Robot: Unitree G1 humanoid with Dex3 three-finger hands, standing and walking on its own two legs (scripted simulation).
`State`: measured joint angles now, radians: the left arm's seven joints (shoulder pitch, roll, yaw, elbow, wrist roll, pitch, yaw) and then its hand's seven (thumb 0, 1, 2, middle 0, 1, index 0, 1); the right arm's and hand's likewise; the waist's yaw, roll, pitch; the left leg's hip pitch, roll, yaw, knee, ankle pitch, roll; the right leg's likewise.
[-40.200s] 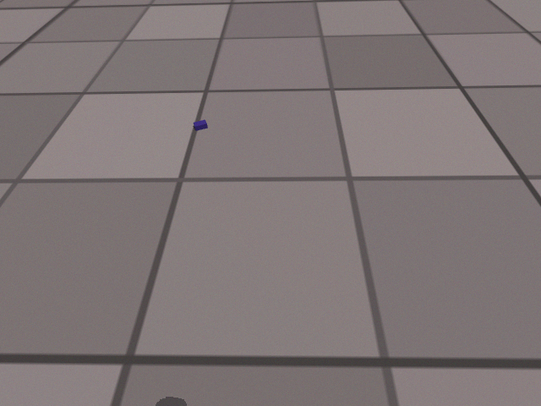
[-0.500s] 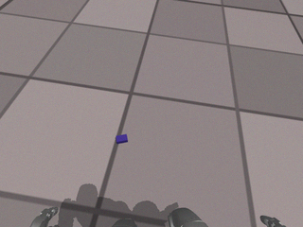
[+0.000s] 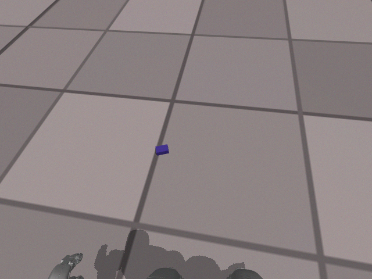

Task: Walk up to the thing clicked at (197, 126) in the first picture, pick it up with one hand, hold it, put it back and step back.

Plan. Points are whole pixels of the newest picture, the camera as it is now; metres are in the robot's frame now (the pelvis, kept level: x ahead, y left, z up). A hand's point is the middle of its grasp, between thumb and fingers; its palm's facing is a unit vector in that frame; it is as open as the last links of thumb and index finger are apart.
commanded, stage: step back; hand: left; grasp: from above
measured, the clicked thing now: (162, 149) +0.87 +0.25 -0.74
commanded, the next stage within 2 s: stand in 1.54 s
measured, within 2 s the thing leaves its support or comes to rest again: neither
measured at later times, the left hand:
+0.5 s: hand out of the picture -0.11 +0.23 -0.14, palm faces -0.01 -0.91 -0.42, open 7.4 cm
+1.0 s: hand out of the picture -0.15 +0.24 -0.14, palm faces +0.08 -0.91 -0.40, open 7.4 cm
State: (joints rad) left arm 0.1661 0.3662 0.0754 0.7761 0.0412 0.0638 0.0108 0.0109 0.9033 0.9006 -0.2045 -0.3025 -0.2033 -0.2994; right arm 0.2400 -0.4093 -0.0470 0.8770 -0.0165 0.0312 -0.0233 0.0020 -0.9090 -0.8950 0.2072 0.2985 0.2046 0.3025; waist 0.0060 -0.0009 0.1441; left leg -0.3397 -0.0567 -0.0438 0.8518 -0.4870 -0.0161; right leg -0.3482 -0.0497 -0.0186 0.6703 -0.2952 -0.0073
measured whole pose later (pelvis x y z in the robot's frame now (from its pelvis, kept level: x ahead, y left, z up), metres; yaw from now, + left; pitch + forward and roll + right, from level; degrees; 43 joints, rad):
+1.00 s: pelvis -0.19 -0.04 +0.00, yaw +3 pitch -3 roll -1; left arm 0.22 0.37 0.07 1.00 0.03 -0.03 0.00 0.01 0.91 0.90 -0.20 -0.30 -0.20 -0.30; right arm 0.21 -0.36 -0.04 1.00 -0.03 0.02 0.02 0.00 -0.91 -0.89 0.21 0.30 0.21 0.30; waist 0.02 0.03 0.05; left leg -0.31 -0.01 -0.08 0.79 -0.48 0.00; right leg -0.25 0.00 -0.04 0.60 -0.30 -0.03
